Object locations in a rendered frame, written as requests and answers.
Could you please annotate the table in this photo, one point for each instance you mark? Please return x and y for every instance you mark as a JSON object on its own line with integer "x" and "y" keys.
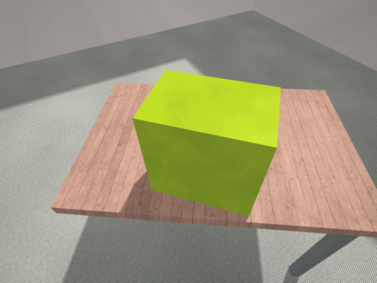
{"x": 316, "y": 181}

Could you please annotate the carton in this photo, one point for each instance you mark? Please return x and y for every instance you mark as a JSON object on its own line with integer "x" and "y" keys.
{"x": 208, "y": 140}

